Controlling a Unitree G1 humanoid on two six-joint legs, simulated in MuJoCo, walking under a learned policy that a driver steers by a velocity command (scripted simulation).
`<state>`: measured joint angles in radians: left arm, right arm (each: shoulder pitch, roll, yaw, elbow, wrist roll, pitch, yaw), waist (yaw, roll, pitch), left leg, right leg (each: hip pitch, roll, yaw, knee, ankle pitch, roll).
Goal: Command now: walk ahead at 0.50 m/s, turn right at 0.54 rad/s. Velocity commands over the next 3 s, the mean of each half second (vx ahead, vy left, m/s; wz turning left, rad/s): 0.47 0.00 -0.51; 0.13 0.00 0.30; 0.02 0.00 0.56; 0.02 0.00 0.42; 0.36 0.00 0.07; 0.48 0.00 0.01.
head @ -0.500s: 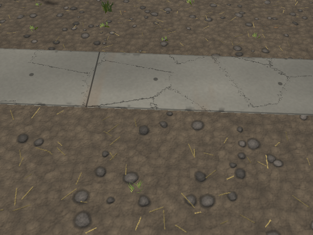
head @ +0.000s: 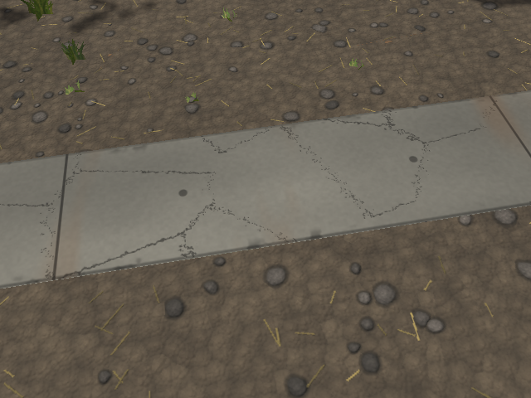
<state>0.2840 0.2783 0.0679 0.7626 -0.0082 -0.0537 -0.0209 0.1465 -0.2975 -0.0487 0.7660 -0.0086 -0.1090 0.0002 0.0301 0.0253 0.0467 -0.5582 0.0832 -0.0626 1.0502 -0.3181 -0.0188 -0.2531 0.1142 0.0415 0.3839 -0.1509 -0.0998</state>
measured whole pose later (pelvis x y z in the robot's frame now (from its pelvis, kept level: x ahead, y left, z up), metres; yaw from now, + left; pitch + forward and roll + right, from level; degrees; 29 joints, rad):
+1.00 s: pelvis +0.38 +0.00 -0.01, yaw -2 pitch +1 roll -1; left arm 0.12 0.27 0.07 0.73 0.01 0.00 0.03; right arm 0.19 -0.31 -0.07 0.75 0.01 0.06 -0.01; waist 0.00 0.01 0.05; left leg -0.46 0.06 0.02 0.84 -0.37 -0.06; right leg -0.30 -0.05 -0.14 0.44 -0.15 0.00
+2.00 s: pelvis +0.41 +0.03 -0.01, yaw +28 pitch +0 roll +0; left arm 0.17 0.29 0.05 0.79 0.00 0.00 0.00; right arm 0.19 -0.27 -0.05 0.65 0.00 0.05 -0.01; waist 0.03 -0.03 0.04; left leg -0.24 -0.01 -0.02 0.51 -0.28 0.01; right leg -0.27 -0.06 -0.03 0.62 -0.41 0.03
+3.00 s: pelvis +0.82 +0.23 -0.03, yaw +29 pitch +4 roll +0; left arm 0.45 0.25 0.00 0.91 0.09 -0.10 -0.09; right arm 0.08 -0.25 0.01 0.69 -0.05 -0.08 0.04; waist 0.04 0.00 -0.03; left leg -0.53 -0.04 0.06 0.60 -0.14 0.07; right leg -0.06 0.01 0.04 0.87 -0.46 -0.02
